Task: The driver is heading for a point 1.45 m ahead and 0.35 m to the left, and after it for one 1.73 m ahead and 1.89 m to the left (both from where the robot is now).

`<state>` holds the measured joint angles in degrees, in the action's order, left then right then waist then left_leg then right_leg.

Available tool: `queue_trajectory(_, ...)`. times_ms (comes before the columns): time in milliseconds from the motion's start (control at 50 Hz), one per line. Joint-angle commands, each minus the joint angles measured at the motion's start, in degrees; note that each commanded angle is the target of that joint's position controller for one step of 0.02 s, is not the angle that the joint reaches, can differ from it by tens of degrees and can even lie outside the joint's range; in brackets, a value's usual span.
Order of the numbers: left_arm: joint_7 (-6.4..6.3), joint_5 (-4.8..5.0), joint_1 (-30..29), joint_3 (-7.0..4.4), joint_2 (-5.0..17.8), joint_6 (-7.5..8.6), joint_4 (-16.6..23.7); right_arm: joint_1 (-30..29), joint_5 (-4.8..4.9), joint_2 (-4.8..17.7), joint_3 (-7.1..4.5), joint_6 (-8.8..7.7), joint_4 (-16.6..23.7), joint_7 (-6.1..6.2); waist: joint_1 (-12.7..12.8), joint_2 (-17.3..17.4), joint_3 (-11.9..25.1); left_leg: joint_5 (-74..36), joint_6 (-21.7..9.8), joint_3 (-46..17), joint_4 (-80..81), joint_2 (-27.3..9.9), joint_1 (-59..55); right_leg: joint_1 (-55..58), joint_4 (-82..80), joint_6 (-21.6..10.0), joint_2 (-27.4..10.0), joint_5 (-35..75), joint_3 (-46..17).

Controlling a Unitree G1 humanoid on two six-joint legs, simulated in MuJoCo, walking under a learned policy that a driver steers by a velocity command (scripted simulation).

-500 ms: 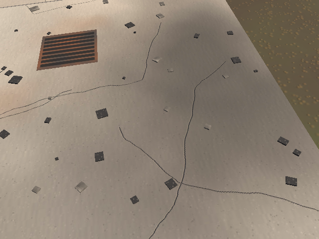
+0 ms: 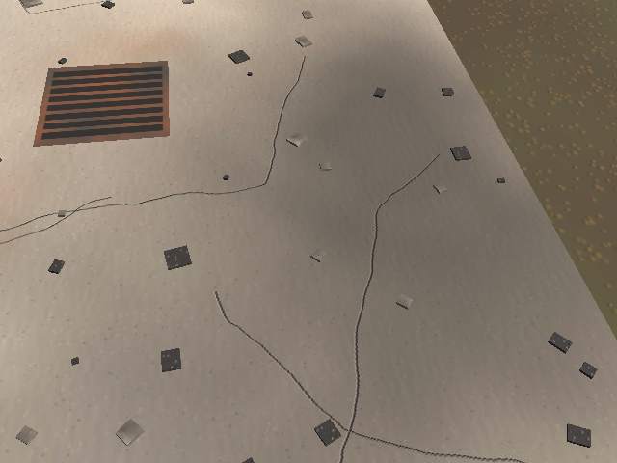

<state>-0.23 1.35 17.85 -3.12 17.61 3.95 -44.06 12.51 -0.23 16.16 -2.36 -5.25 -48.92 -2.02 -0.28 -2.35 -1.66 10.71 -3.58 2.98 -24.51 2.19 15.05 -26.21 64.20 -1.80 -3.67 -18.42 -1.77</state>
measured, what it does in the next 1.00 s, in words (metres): walks ahead: right foot, then left foot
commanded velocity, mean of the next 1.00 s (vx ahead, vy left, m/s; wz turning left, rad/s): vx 0.49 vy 0.00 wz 0.00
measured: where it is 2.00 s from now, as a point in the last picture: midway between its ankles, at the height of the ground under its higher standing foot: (301, 243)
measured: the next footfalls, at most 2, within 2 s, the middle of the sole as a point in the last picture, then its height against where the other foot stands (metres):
right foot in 0.36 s outside the picture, level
left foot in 0.88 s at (257, 368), level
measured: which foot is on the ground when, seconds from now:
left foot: down 0.00-0.36, up 0.38-0.86, down 0.88-1.00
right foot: up 0.00-0.34, down 0.36-0.88, up 0.90-1.00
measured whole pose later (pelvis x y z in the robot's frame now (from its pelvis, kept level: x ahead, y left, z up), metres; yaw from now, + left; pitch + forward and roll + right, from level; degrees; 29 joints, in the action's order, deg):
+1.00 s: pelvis +0.59 +0.03 -0.01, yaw +0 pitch +1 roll -1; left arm 0.1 1.4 18.0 -2.8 17.2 4.3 -48.9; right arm 9.1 0.2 16.1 -2.3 -4.9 -45.9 -2.0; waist 0.6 -1.2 -2.1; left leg 9.1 -3.3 2.5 -29.5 0.9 21.9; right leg -19.4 63.7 -1.8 -1.2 -24.4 -2.0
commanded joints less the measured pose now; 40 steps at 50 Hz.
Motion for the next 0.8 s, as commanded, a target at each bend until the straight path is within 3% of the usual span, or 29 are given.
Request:
queue_trajectory(20,0.02,-0.61,0.8,-1.3,4.1,0.01,3.7,-0.6,-0.07,7.2,-1.51,-1.25,2.8,0.36,0.7,7.5,0.9,-1.0,-9.7,-16.6,17.1,-14.8,-6.1,-10.0,-1.4,0.9,-4.9,5.7,-2.3)
queue_trajectory(80,-0.25,-1.25,-4.1,-1.09,3.6,-0.06,5.5,1.0,0.29,8.5,-1.73,-1.35,1.8,0.99,0.0,5.3,-1.2,-9.9,-10.0,-11.8,18.5,-13.8,-6.8,-14.0,-9.9,2.9,-5.0,13.0,-1.5)
queue_trajectory(160,0.76,-0.89,-12.8,0.1,0.8,1.18,7.7,4.8,0.89,9.5,-1.69,-0.67,0.6,1.74,-3.3,4.9,-2.5,-13.4,-7.7,-6.0,18.9,-11.1,-7.3,-9.9,-26.5,2.9,-2.4,24.6,2.0)
queue_trajectory(220,1.85,-0.4,-17.9,0.39,0.7,1.72,9.5,8.9,1.3,10.2,-1.83,0.29,-1.1,1.92,-5.2,4.5,-3.8,-13.9,-7.8,-6.5,17.5,-13.4,-12.8,-10.7,-32.4,2.1,-1.0,25.9,2.2)
queue_trajectory(260,2.61,-0.34,-19.7,0.27,1.3,2.01,10.6,10.2,1.41,10.3,-2.0,1.21,-1.9,2.12,-4.8,4.9,-3.9,-17.6,-7.4,-7.0,15.0,-15.4,-17.9,-12.0,-34.7,0.8,-0.3,23.0,1.7)
queue_trajectory(300,3.1,-0.44,-18.5,-0.17,2.6,2.07,10.7,9.9,1.44,11.0,-2.35,1.9,-2.0,2.4,-2.9,5.9,-2.3,-25.6,-6.4,-7.1,11.1,-16.7,-21.7,-9.7,-35.9,-0.9,0.8,18.3,2.0)
queue_trajectory(320,3.04,-0.55,-15.7,-0.74,3.9,1.97,10.1,9.2,1.32,11.8,-2.61,2.17,-1.8,2.55,-1.0,7.0,-0.1,-35.0,-5.8,-6.9,7.4,-16.6,-22.8,-5.3,-35.7,-1.9,2.3,15.6,3.0)
queue_trajectory(340,2.76,-0.62,-9.5,-1.75,5.8,1.86,8.5,8.0,1.16,12.1,-2.68,2.6,-1.6,2.65,2.8,7.4,4.2,-44.2,-4.8,-5.5,-0.5,-15.2,-22.4,3.3,-36.5,-3.5,4.2,15.1,4.7)
queue_trajectory(360,2.16,-0.72,-0.4,-2.98,8.3,1.64,6.0,7.5,0.78,11.0,-2.1,2.85,-1.0,2.8,7.2,6.5,10.6,-43.1,-3.1,-3.7,-12.1,-12.5,-16.6,17.9,-36.1,-5.6,3.1,17.5,3.9)
queue_trajectory(380,1.63,-1.96,7.3,-4.2,13.5,1.35,4.8,12.1,-0.22,6.0,-0.47,2.1,0.8,2.59,7.0,-2.2,20.2,-23.6,-0.3,-1.5,-33.1,-6.7,3.5,41.7,-33.2,-12.1,-10.7,15.9,-14.6)
queue_trajectory(400,1.94,-1.24,9.2,-3.93,12.8,1.24,3.7,16.5,0.0,1.8,0.95,0.79,-0.2,1.95,5.2,-12.6,26.7,21.9,1.4,-7.2,-46.9,2.1,18.7,52.0,-41.5,-18.0,-19.3,5.2,-38.3)
queue_trajectory(420,1.75,-0.77,7.7,-2.51,7.9,1.18,3.9,10.2,1.83,8.5,-0.65,-0.24,0.8,1.35,7.2,-7.3,20.6,21.9,0.6,-11.2,-51.5,-1.3,24.8,48.3,-44.9,-15.2,-17.2,-0.5,-36.1)
queue_trajectory(440,1.54,-0.69,2.8,-2.02,7.0,1.11,4.4,4.9,2.84,9.8,-1.02,-0.91,2.8,1.1,6.0,-4.7,11.7,16.6,0.1,-8.7,-50.5,-4.4,27.1,39.3,-46.8,-13.4,-15.6,2.9,-27.6)
queue_trajectory(460,1.55,-1.08,-0.7,-1.74,6.2,1.12,4.7,2.2,2.22,9.1,-0.91,-1.21,3.3,1.28,4.4,-0.2,6.9,11.8,0.4,-7.5,-47.3,-6.8,25.8,31.0,-48.7,-12.7,-13.5,8.8,-22.1)
queue_trajectory(480,1.72,-1.61,-3.0,-1.38,4.9,1.33,4.9,2.1,1.49,8.6,-1.18,-0.92,3.2,1.35,2.3,0.3,4.2,8.7,0.9,-7.3,-44.3,-8.6,23.1,24.9,-50.6,-12.2,-11.5,14.1,-17.7)
queue_trajectory(500,1.82,-1.99,-4.2,-1.15,4.1,1.62,4.9,3.8,1.36,7.7,-1.14,-0.33,2.8,1.32,0.6,-0.9,4.0,6.9,1.3,-7.7,-42.8,-9.7,19.7,21.4,-52.4,-12.1,-10.2,16.0,-15.3)
queue_trajectory(560,1.89,-1.14,-4.7,-1.44,4.9,2.63,3.4,4.5,0.88,5.0,-0.56,1.42,2.7,1.74,-1.2,-1.5,2.0,4.2,3.5,-6.6,-37.5,-10.7,18.8,16.0,-56.4,-13.1,-9.0,20.0,-9.5)
queue_trajectory(620,1.17,-1.22,-2.8,-1.89,6.4,2.46,1.7,-1.7,0.21,4.4,-0.27,1.45,4.9,1.78,0.1,-0.6,-0.4,-5.1,5.2,-5.9,-27.0,-11.0,22.0,15.9,-58.1,-12.6,-7.6,21.0,-5.1)
queue_trajectory(680,0.63,-0.88,-0.8,-2.07,7.5,1.92,0.4,-8.0,0.4,3.2,0.25,0.63,6.4,1.13,2.5,-0.4,-1.5,-15.0,5.2,-3.9,-14.4,-8.8,19.0,16.0,-58.2,-10.4,-5.5,20.1,-1.0)
queue_trajectory(740,0.48,-0.31,2.8,-2.41,8.6,1.29,-1.7,-12.7,0.97,3.6,0.27,0.19,8.0,0.43,4.3,-0.7,-2.1,-17.2,4.5,-3.7,-8.7,-7.5,18.5,20.4,-57.0,-10.0,-7.6,18.1,-1.5)
queue_trajectory(800,0.09,0.05,3.4,-2.78,9.0,0.27,-3.2,-14.0,1.02,5.1,-0.21,-0.11,9.2,-0.39,3.5,-1.1,-2.2,-12.1,2.2,-4.8,-5.4,-7.0,19.7,27.2,-53.4,-8.7,-10.8,20.7,-2.8)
